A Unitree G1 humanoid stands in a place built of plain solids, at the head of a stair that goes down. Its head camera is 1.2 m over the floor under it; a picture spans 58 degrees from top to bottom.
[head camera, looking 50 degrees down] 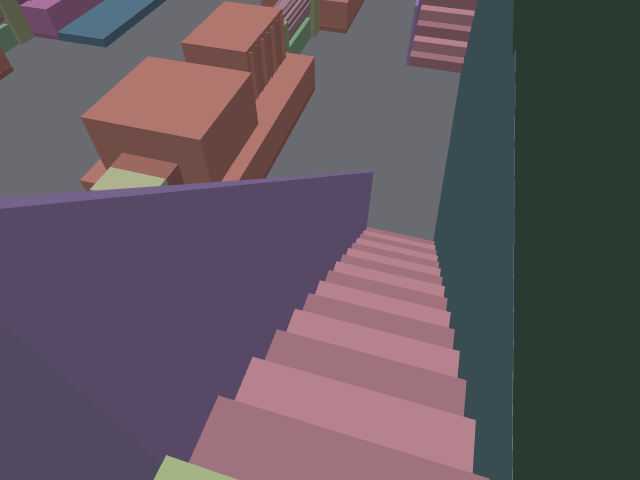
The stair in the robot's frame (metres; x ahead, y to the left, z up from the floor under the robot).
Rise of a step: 0.19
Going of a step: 0.23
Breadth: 0.85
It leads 16 degrees to the right of straight ahead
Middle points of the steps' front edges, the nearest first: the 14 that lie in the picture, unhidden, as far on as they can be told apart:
0.39 -0.08 -0.19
0.62 -0.15 -0.38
0.84 -0.21 -0.57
1.06 -0.28 -0.76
1.28 -0.34 -0.95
1.51 -0.41 -1.15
1.73 -0.47 -1.34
1.95 -0.54 -1.53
2.18 -0.60 -1.72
2.40 -0.67 -1.91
2.62 -0.73 -2.10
2.84 -0.80 -2.29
3.07 -0.86 -2.48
3.29 -0.93 -2.68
